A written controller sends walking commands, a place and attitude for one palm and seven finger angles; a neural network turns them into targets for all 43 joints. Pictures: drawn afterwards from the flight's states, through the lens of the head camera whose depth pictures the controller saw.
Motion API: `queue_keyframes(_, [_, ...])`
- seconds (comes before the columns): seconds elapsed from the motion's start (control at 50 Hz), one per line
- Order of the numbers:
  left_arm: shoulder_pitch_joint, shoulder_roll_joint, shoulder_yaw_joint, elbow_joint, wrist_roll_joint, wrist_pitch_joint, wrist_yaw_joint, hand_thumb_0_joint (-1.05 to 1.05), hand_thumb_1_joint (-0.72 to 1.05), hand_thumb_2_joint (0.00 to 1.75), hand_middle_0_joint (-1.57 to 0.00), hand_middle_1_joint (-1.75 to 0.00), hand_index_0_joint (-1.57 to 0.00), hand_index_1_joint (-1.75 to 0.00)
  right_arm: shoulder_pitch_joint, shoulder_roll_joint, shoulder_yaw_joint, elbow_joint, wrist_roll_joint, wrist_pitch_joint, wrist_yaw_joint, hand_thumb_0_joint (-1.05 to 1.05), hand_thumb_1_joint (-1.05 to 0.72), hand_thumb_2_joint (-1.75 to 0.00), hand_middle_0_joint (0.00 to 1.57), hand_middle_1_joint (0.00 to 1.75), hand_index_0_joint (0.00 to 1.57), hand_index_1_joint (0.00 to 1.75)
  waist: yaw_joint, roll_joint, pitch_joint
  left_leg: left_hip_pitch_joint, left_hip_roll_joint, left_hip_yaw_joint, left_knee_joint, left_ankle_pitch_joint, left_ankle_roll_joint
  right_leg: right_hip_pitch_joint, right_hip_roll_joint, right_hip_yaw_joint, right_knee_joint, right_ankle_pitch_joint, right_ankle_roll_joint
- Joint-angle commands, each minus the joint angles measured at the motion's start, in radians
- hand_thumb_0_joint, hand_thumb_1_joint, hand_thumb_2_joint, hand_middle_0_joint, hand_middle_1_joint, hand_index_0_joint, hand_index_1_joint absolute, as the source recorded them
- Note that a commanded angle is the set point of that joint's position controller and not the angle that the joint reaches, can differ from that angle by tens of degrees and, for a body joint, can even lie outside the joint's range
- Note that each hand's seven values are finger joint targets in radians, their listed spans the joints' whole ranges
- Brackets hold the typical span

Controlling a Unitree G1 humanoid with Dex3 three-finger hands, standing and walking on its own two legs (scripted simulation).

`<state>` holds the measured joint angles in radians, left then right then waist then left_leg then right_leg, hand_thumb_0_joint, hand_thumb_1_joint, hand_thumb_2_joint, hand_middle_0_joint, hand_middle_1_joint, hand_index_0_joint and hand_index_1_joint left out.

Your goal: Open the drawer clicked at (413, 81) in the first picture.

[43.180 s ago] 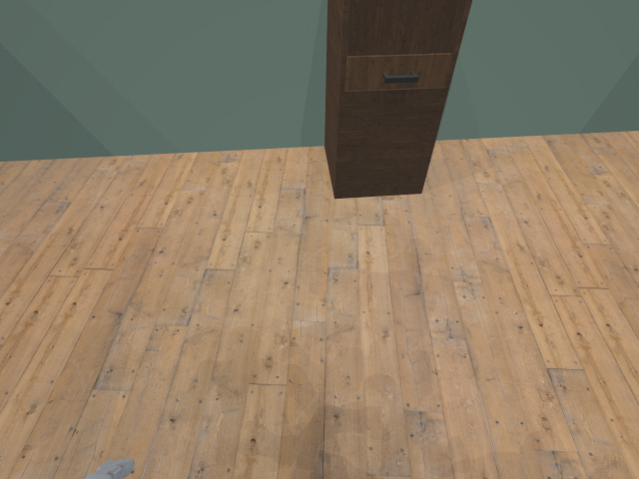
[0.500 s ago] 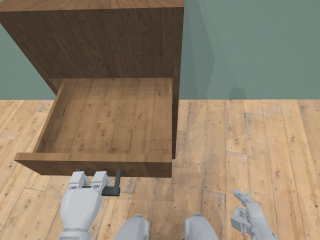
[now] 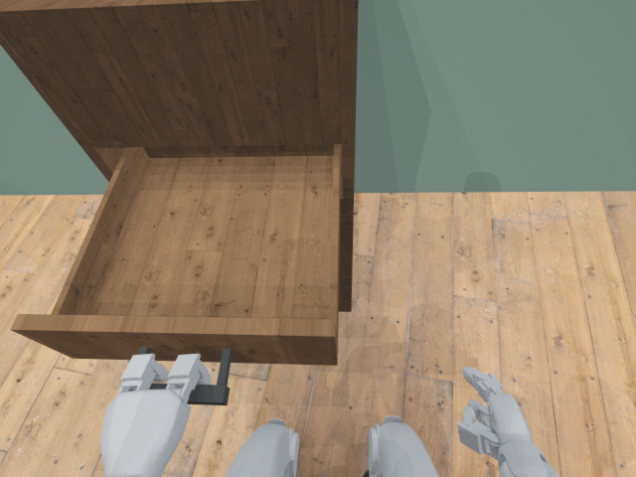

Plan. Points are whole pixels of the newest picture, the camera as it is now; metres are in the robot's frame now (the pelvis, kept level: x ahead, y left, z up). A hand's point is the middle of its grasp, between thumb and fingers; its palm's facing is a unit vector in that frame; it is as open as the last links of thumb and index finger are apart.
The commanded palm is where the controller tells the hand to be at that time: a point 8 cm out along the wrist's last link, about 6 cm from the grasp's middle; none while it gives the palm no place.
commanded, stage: pull the drawer open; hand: left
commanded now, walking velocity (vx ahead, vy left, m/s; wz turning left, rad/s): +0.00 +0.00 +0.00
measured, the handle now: (180, 375) +0.24 +0.20 -0.03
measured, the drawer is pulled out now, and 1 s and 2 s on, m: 0.30 0.30 0.29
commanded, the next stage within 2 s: open the thumb to release the handle in 0.44 s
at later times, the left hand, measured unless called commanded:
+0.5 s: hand (171, 427) +0.18 +0.20 -0.05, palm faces -0.08 -0.13 -0.99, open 5.5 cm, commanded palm +0.13 +0.23 +0.00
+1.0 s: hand (174, 422) +0.19 +0.20 -0.05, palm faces -0.06 -0.11 -0.99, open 11.4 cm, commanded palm +0.16 +0.21 +0.00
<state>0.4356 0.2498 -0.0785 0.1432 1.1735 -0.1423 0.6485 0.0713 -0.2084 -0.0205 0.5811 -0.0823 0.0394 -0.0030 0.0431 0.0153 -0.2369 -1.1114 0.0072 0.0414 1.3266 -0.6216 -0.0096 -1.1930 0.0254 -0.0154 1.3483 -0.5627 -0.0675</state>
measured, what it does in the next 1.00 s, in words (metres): stands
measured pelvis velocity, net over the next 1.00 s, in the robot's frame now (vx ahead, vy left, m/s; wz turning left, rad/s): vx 0.00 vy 0.00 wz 0.01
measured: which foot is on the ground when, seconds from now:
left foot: down 0.00-1.00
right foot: down 0.00-1.00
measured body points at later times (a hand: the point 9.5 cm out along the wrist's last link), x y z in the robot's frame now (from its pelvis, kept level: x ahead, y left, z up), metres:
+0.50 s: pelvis +0.01 +0.00 +0.00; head +0.11 -0.03 +0.44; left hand +0.18 +0.21 +0.01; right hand +0.22 -0.21 -0.13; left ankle +0.00 +0.13 -0.61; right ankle +0.04 -0.08 -0.61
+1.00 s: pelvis +0.00 +0.00 +0.01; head +0.08 -0.03 +0.45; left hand +0.19 +0.20 +0.01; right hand +0.20 -0.22 -0.11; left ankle +0.00 +0.13 -0.61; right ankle +0.04 -0.08 -0.61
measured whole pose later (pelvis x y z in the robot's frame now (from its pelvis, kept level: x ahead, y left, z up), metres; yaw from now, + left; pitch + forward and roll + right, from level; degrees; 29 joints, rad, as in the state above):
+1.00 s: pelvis +0.00 +0.00 +0.01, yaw +0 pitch +23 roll +2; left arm 0.38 0.25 -0.12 0.20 1.16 -0.07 0.66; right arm 0.10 -0.21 -0.01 0.57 -0.07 0.03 -0.02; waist 0.03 0.02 -0.24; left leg -1.09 0.00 0.02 1.30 -0.60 -0.01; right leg -1.16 0.02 -0.03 1.31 -0.54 -0.07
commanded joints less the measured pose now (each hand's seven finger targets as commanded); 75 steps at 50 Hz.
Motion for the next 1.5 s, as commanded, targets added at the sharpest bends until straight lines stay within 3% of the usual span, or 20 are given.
queue_keyframes(0.0, [0.222,0.173,0.167,-0.121,-0.037,0.023,0.04,0.0,0.9,0.9,-0.4,-1.35,-0.4,-1.35,-0.085,-0.081,-0.028,-0.159,-0.001,-0.041,-0.01,0.0,-0.9,-0.9,0.2,0.3,0.2,0.3,0.062,-0.076,-0.235,0.049,-0.062,-0.02,-0.119,0.226,0.029,0.352,-0.011,0.134,-0.24,0.325,0.008])
queue_keyframes(0.12, [0.243,0.173,0.171,-0.124,-0.04,0.02,0.042,0.0,0.9,0.9,-0.4,-1.35,-0.4,-1.35,-0.081,-0.076,-0.026,-0.161,0.0,-0.038,-0.012,0.0,-0.9,-0.9,0.2,0.3,0.2,0.3,0.065,-0.08,-0.248,0.036,-0.064,-0.017,-0.111,0.223,0.026,0.357,-0.013,0.15,-0.232,0.344,0.011])
queue_keyframes(0.22, [0.235,0.165,0.157,-0.128,-0.038,0.027,0.04,0.0,0.9,0.9,-0.4,-1.35,-0.4,-1.35,-0.076,-0.081,-0.027,-0.165,0.001,-0.036,-0.011,0.0,-0.9,-0.9,0.2,0.3,0.2,0.3,0.057,-0.079,-0.241,0.061,-0.061,-0.018,-0.12,0.227,0.028,0.327,-0.008,0.121,-0.231,0.315,0.01])
queue_keyframes(0.4, [0.253,0.174,0.181,-0.107,-0.048,0.019,0.036,0.0,0.9,0.9,-0.4,-1.35,-0.4,-1.35,-0.073,-0.075,-0.026,-0.158,0.002,-0.041,-0.018,0.0,-0.9,-0.9,0.2,0.3,0.2,0.3,0.057,-0.114,-0.242,0.045,-0.059,-0.02,-0.117,0.248,0.03,0.367,-0.01,0.128,-0.23,0.403,0.013])
queue_keyframes(0.5, [0.269,0.184,0.192,-0.113,-0.04,0.006,0.04,0.0,0.9,0.9,-0.4,-1.35,-0.4,-1.35,-0.074,-0.074,-0.026,-0.16,0.001,-0.04,-0.015,0.0,-0.9,-0.9,0.2,0.3,0.2,0.3,0.066,-0.077,-0.251,0.057,-0.061,-0.019,-0.12,0.264,0.026,0.364,-0.006,0.125,-0.218,0.42,0.008])
queue_keyframes(0.52, [-0.028,0.113,0.052,-0.144,-0.013,0.025,0.043,0.0,0.9,0.9,-0.4,-1.35,-0.4,-1.35,-0.066,-0.098,-0.028,-0.133,-0.016,-0.038,-0.008,0.0,-0.9,-0.9,0.2,0.3,0.2,0.3,-0.036,-0.077,-0.235,0.069,-0.052,-0.029,-0.08,0.238,0.033,0.246,-0.021,0.132,-0.22,0.39,0.021])
queue_keyframes(0.54, [-0.012,0.136,0.107,-0.134,-0.008,0.023,0.053,0.0,0.83,0.87,-0.4,-1.34,-0.4,-1.34,-0.041,-0.093,-0.04,-0.135,-0.013,-0.045,-0.014,0.0,-0.9,-0.9,0.2,0.3,0.2,0.3,-0.008,-0.072,-0.248,0.072,-0.048,-0.025,-0.086,0.228,0.035,0.258,-0.017,0.091,-0.216,0.335,0.023])
queue_keyframes(0.58, [0.044,0.146,0.125,-0.08,-0.011,0.033,0.059,0.0,0.69,0.81,-0.38,-1.33,-0.38,-1.33,-0.045,-0.095,-0.037,-0.134,-0.01,-0.053,-0.019,0.0,-0.9,-0.9,0.2,0.3,0.2,0.3,0.007,-0.075,-0.243,0.073,-0.05,-0.022,-0.087,0.228,0.034,0.261,-0.012,0.084,-0.218,0.324,0.021])
queue_keyframes(0.66, [0.016,0.129,0.087,-0.109,-0.023,0.072,0.055,0.0,0.41,0.69,-0.36,-1.3,-0.36,-1.3,-0.038,-0.1,-0.039,-0.15,-0.004,-0.047,-0.02,0.0,-0.9,-0.9,0.2,0.3,0.2,0.3,0.004,-0.092,-0.287,0.112,-0.05,-0.022,-0.11,0.242,0.035,0.287,-0.016,0.069,-0.232,0.313,0.024])
queue_keyframes(0.72, [0.03,0.135,0.079,-0.097,-0.032,0.097,0.049,0.0,0.2,0.6,-0.35,-1.27,-0.35,-1.27,-0.042,-0.1,-0.033,-0.155,0.006,-0.044,-0.023,0.0,-0.9,-0.9,0.2,0.3,0.2,0.3,0.007,-0.082,-0.274,0.12,-0.049,-0.017,-0.13,0.236,0.034,0.309,-0.016,0.071,-0.252,0.299,0.024])
queue_keyframes(0.8, [0.019,0.15,0.088,-0.071,-0.038,0.107,0.042,0.0,-0.08,0.48,-0.33,-1.24,-0.33,-1.24,-0.044,-0.099,-0.028,-0.152,0.014,-0.047,-0.032,0.0,-0.9,-0.9,0.2,0.3,0.2,0.3,0.006,-0.124,-0.234,0.088,-0.044,-0.018,-0.147,0.206,0.035,0.342,-0.015,0.086,-0.281,0.274,0.023])
queue_keyframes(0.86, [0.01,0.127,0.049,-0.077,-0.033,0.105,0.036,0.0,-0.29,0.39,-0.32,-1.22,-0.32,-1.22,-0.049,-0.098,-0.025,-0.156,0.014,-0.049,-0.028,0.0,-0.9,-0.9,0.2,0.3,0.2,0.3,0.005,-0.081,-0.222,0.098,-0.048,-0.012,-0.152,0.187,0.036,0.324,-0.019,0.092,-0.294,0.231,0.023])
queue_keyframes(0.92, [0.005,0.138,0.06,-0.057,-0.034,0.101,0.036,0.0,-0.5,0.3,-0.3,-1.2,-0.3,-1.2,-0.051,-0.099,-0.021,-0.154,0.013,-0.052,-0.029,0.0,-0.9,-0.9,0.2,0.3,0.2,0.3,0.0,-0.079,-0.194,0.086,-0.047,-0.01,-0.152,0.168,0.037,0.315,-0.021,0.105,-0.311,0.193,0.022])
queue_keyframes(1.06, [-0.006,0.147,0.077,-0.054,-0.03,0.09,0.042,0.0,-0.5,0.3,-0.3,-1.2,-0.3,-1.2,-0.049,-0.103,-0.028,-0.154,0.009,-0.057,-0.025,0.0,-0.9,-0.9,0.2,0.3,0.2,0.3,0.008,-0.059,-0.198,0.081,-0.047,-0.014,-0.148,0.157,0.037,0.293,-0.019,0.109,-0.308,0.154,0.016])
queue_keyframes(1.14, [-0.032,0.109,0.027,-0.085,-0.028,0.1,0.041,0.0,-0.5,0.3,-0.3,-1.2,-0.3,-1.2,-0.041,-0.106,-0.035,-0.16,0.006,-0.061,-0.02,0.0,-0.9,-0.9,0.2,0.3,0.2,0.3,-0.006,-0.045,-0.227,0.122,-0.042,-0.017,-0.159,0.175,0.04,0.285,-0.019,0.079,-0.3,0.177,0.017])
queue_keyframes(1.22, [-0.103,0.116,0.028,-0.066,-0.026,0.114,0.043,0.0,-0.5,0.3,-0.3,-1.2,-0.3,-1.2,-0.036,-0.112,-0.034,-0.15,0.006,-0.061,-0.025,0.0,-0.9,-0.9,0.2,0.3,0.2,0.3,-0.03,-0.095,-0.206,0.113,-0.038,-0.019,-0.158,0.156,0.042,0.259,-0.022,0.072,-0.31,0.144,0.024])
queue_keyframes(1.34, [-0.133,0.112,0.017,-0.051,-0.017,0.126,0.049,0.0,-0.5,0.3,-0.3,-1.2,-0.3,-1.2,-0.027,-0.112,-0.038,-0.141,0.011,-0.07,-0.031,0.0,-0.9,-0.9,0.2,0.3,0.2,0.3,-0.025,-0.078,-0.231,0.134,-0.034,-0.021,-0.165,0.166,0.042,0.264,-0.02,0.059,-0.305,0.157,0.022])
queue_keyframes(1.4, [-0.197,0.126,0.021,-0.049,-0.019,0.137,0.051,0.0,-0.5,0.3,-0.3,-1.2,-0.3,-1.2,-0.025,-0.115,-0.036,-0.131,0.013,-0.072,-0.037,0.0,-0.9,-0.9,0.2,0.3,0.2,0.3,-0.039,-0.091,-0.232,0.126,-0.032,-0.021,-0.165,0.157,0.044,0.268,-0.023,0.064,-0.317,0.149,0.026])
queue_keyframes(1.44, [-0.203,0.126,0.015,-0.055,-0.022,0.141,0.051,0.0,-0.5,0.3,-0.3,-1.2,-0.3,-1.2,-0.027,-0.113,-0.036,-0.133,0.017,-0.072,-0.038,0.0,-0.9,-0.9,0.2,0.3,0.2,0.3,-0.033,-0.068,-0.226,0.132,-0.034,-0.017,-0.171,0.147,0.044,0.275,-0.025,0.067,-0.33,0.126,0.026])
queue_keyframes(1.48, [-0.186,0.144,0.032,-0.095,-0.027,0.145,0.054,0.0,-0.5,0.3,-0.3,-1.2,-0.3,-1.2,-0.024,-0.113,-0.038,-0.141,0.019,-0.071,-0.039,0.0,-0.9,-0.9,0.2,0.3,0.2,0.3,-0.017,-0.037,-0.273,0.17,-0.036,-0.017,-0.184,0.183,0.043,0.312,-0.021,0.07,-0.323,0.172,0.022])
